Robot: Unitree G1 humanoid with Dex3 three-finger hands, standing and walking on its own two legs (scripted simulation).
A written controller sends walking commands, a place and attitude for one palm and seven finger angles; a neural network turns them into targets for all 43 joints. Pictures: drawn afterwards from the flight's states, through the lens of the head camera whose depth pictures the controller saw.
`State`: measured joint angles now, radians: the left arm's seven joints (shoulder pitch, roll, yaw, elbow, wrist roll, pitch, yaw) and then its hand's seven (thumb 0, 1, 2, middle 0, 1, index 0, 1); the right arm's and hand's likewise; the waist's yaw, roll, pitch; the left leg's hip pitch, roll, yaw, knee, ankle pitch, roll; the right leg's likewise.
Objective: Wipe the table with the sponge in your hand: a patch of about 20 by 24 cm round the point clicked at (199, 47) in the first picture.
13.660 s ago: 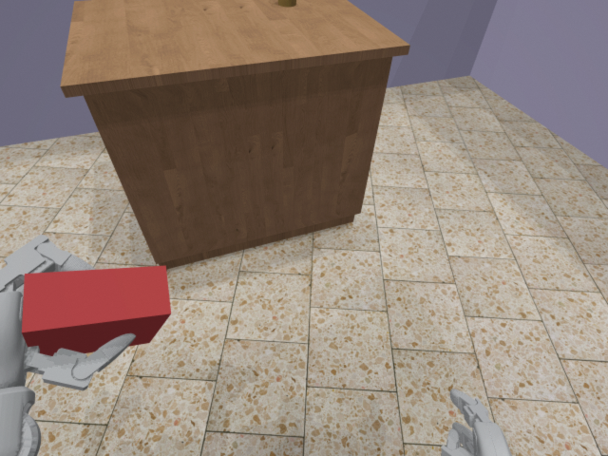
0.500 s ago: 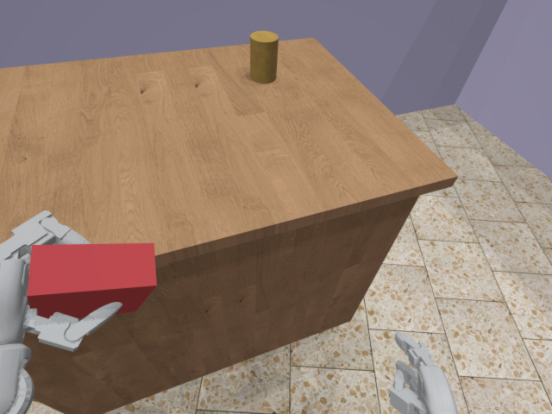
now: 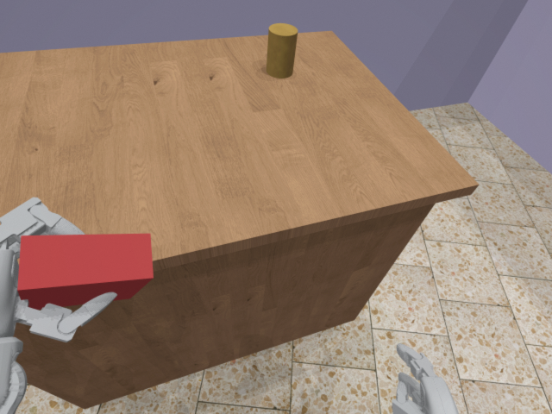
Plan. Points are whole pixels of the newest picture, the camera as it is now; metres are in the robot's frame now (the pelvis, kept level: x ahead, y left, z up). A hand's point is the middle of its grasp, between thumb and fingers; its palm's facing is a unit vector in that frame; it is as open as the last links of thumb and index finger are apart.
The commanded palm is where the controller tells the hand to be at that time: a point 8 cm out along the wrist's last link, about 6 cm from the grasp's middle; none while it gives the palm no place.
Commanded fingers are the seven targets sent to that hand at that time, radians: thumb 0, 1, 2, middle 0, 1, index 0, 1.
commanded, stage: look again from close up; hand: left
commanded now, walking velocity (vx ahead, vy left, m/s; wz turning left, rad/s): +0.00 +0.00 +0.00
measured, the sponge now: (103, 271) +0.23 +0.23 +0.13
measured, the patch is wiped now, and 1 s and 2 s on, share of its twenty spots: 0.00 0.00 0.00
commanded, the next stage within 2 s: come to a stop and stand still in 0.12 s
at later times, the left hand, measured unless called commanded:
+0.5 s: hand (29, 212) +0.25 +0.28 +0.20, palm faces +0.49 -0.72 -0.50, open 9.4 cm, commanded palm +0.16 +0.27 +0.17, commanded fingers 0.00 0.10 1.30 -1.20 -1.60 -1.20 -1.60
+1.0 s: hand (75, 250) +0.23 +0.24 +0.17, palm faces +0.41 -0.83 -0.38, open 9.4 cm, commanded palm +0.17 +0.27 +0.17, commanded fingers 0.00 0.10 1.30 -1.20 -1.60 -1.20 -1.60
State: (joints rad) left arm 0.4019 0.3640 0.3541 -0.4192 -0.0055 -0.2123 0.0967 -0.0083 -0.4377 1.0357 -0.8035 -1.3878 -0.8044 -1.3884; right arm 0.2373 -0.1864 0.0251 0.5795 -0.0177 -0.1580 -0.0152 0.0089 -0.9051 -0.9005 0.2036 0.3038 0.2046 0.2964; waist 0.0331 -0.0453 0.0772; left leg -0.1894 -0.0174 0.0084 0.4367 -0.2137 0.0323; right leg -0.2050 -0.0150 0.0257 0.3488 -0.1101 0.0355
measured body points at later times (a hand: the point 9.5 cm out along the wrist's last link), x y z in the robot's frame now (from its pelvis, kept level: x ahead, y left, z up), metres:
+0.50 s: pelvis +0.01 -0.01 +0.00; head +0.05 +0.02 +0.44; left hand +0.22 +0.32 +0.22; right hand +0.21 -0.21 -0.08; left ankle +0.02 +0.10 -0.74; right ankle +0.05 -0.14 -0.74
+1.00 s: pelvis +0.01 -0.01 +0.00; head +0.03 +0.00 +0.45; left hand +0.20 +0.28 +0.19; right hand +0.18 -0.25 -0.07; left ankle +0.02 +0.10 -0.74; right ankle +0.05 -0.14 -0.74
